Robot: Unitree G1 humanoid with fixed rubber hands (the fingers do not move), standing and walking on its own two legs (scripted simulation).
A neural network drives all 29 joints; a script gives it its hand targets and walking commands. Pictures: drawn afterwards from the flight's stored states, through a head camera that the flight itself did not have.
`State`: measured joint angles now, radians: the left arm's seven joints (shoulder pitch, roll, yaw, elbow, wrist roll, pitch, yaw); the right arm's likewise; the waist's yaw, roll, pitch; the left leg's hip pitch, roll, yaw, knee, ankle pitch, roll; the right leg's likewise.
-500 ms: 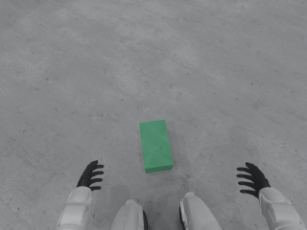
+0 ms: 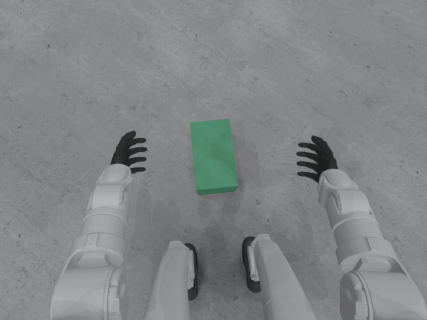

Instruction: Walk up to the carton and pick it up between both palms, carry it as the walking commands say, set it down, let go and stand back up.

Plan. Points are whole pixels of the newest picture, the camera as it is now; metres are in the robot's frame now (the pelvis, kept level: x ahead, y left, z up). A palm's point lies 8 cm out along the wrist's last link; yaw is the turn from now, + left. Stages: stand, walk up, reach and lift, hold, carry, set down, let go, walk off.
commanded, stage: reach and lift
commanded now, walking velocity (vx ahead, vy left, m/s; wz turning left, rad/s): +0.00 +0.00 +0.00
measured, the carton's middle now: (213, 158) +0.54 +0.00 -0.62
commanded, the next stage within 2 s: none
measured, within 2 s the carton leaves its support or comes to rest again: neither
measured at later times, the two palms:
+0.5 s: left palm (134, 124) +0.49 +0.18 -0.13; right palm (292, 110) +0.50 -0.17 -0.13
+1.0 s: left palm (141, 122) +0.52 +0.18 -0.19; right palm (280, 106) +0.54 -0.17 -0.19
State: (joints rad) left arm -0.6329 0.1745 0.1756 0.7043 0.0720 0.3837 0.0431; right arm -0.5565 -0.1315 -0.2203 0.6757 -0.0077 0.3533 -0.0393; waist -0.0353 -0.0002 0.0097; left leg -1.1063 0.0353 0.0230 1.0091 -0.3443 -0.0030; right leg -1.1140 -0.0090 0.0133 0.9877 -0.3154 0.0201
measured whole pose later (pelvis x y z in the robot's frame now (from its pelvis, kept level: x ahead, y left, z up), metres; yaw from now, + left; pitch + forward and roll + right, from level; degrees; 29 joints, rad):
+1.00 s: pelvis +0.01 -0.01 -0.06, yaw +2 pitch +49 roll +0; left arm -1.19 0.13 0.42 0.84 0.14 0.13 0.09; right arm -1.22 -0.18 -0.44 0.87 -0.15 0.12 -0.03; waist 0.00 0.00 -0.01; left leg -1.66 0.02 0.00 1.14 -0.34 -0.02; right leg -1.66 -0.02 0.00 1.14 -0.33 0.01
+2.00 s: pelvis -0.04 -0.01 -0.30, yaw +2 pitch +40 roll +1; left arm -1.56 0.31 0.16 1.13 -0.15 0.08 0.13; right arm -1.59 -0.36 -0.13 1.16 0.15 0.09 -0.10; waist 0.01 0.02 0.38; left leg -2.22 0.00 -0.03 2.11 -0.58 -0.04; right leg -2.24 -0.02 0.02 2.11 -0.57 0.01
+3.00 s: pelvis -0.04 -0.01 -0.34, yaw +3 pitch +33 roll +1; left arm -1.64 0.25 0.23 1.22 -0.04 0.07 0.07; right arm -1.67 -0.31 -0.15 1.26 0.08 0.07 -0.06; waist 0.00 0.01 0.52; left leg -2.24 -0.01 -0.03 2.27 -0.61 -0.06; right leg -2.26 -0.01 0.02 2.28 -0.60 0.00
